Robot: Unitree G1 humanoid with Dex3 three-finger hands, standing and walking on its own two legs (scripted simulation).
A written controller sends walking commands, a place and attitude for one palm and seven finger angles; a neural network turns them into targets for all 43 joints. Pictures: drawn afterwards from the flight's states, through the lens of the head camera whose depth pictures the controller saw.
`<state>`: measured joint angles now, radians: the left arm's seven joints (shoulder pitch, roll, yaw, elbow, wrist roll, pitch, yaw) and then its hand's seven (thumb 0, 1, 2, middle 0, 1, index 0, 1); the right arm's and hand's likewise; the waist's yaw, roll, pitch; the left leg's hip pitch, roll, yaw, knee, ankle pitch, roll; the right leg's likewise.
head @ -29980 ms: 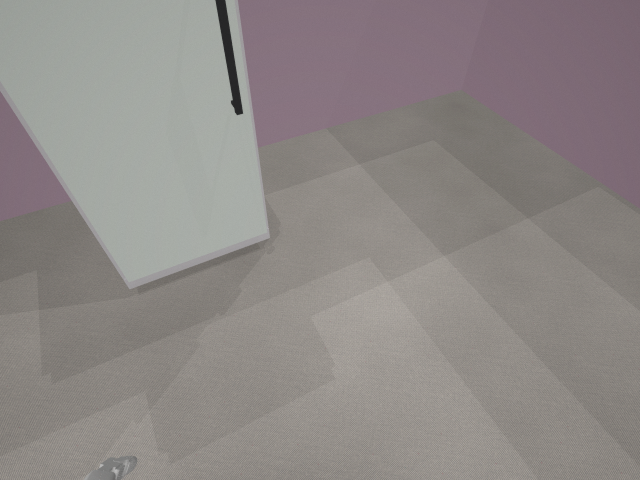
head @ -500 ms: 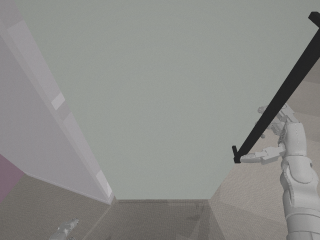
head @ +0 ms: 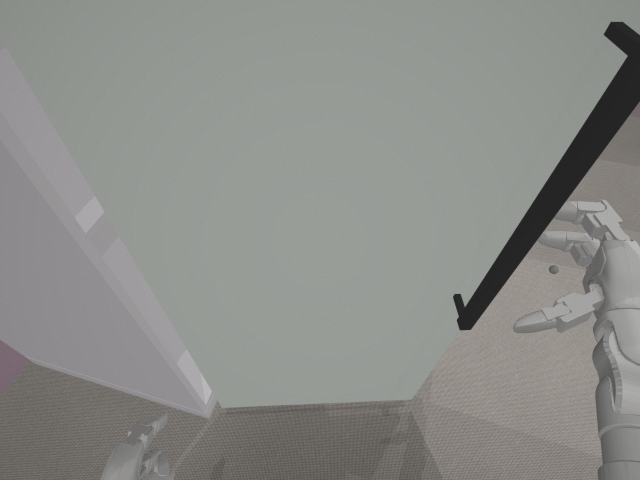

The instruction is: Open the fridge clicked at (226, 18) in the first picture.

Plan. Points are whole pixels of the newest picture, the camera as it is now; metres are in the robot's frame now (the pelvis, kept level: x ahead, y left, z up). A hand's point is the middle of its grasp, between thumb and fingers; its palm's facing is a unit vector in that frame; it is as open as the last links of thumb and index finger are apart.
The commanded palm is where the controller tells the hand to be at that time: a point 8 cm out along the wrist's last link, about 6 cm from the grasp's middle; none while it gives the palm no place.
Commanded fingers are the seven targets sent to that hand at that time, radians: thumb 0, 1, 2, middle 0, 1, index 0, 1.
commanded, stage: slip the hand off the handle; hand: right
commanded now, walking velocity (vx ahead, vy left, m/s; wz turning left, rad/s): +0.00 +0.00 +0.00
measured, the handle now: (517, 226) +0.40 -0.20 +0.13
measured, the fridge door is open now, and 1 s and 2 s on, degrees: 72 72 72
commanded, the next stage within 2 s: draw the hand back to the body in 1.02 s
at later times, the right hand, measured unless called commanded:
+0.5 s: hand (584, 292) +0.33 -0.27 +0.10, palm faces +0.10 +0.96 -0.25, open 14.7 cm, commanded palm +0.28 -0.32 +0.11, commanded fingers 0.00 0.55 -0.20 0.25 1.15 0.25 1.15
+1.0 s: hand (614, 368) +0.24 -0.27 +0.10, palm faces +0.14 +0.96 -0.25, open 14.7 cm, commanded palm +0.21 -0.32 +0.11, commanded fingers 0.00 0.55 -0.20 0.25 1.15 0.25 1.15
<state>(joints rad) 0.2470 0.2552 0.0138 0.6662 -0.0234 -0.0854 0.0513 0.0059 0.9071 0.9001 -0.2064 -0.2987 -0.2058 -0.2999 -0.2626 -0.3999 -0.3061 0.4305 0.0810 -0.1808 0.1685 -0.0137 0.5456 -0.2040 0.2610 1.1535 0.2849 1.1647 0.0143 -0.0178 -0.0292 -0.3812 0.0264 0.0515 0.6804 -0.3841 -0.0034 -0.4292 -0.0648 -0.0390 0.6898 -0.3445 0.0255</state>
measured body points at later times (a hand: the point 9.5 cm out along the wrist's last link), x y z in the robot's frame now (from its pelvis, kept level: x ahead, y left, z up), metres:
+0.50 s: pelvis -0.01 -0.02 +0.00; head +0.02 -0.01 +0.44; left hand +0.09 +0.25 -0.11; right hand +0.32 -0.32 +0.11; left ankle -0.02 +0.12 -0.72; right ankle +0.00 -0.14 -0.72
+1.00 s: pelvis -0.02 +0.00 +0.00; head -0.01 +0.00 +0.45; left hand +0.16 +0.23 -0.08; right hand +0.23 -0.32 +0.11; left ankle -0.02 +0.12 -0.72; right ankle +0.00 -0.14 -0.72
